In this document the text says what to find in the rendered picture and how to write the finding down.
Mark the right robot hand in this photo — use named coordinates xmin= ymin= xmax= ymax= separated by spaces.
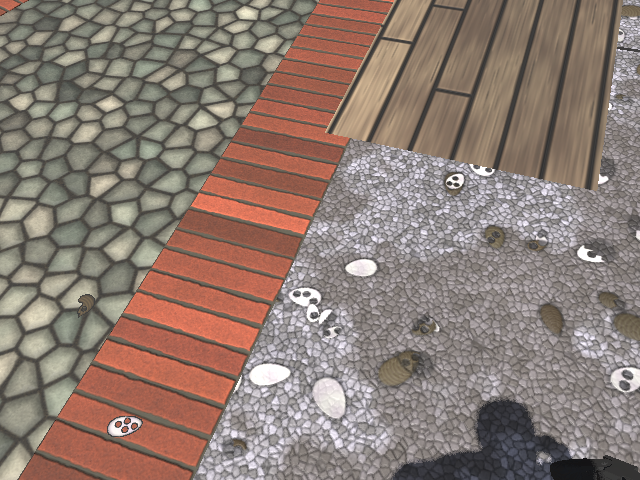
xmin=550 ymin=455 xmax=640 ymax=480

